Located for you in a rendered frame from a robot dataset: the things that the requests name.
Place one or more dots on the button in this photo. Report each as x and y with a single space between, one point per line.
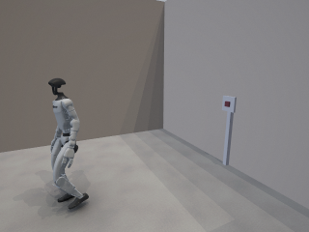
227 104

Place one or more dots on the robot torso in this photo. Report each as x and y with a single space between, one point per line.
63 120

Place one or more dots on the right robot forearm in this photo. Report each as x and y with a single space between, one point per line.
58 133

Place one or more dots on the panel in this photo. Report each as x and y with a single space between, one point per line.
229 126

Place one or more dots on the right robot hand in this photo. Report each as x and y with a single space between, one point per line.
52 145

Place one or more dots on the left robot forearm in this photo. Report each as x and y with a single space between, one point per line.
73 133

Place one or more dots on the robot left upper arm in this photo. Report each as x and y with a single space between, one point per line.
68 105

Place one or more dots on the left robot hand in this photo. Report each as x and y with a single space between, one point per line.
69 154

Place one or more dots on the robot head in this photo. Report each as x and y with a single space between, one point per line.
56 83

